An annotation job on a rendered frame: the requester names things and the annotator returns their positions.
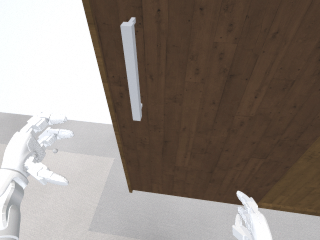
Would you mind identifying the left robot forearm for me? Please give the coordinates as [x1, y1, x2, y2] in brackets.
[0, 168, 29, 240]

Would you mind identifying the right robot hand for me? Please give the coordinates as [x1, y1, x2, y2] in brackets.
[232, 190, 273, 240]

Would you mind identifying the handle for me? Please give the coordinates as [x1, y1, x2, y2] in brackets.
[120, 17, 143, 121]

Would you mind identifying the left robot hand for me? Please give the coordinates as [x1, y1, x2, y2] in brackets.
[1, 111, 74, 186]

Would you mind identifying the wardrobe door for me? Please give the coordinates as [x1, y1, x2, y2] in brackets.
[259, 137, 320, 211]
[90, 0, 320, 206]

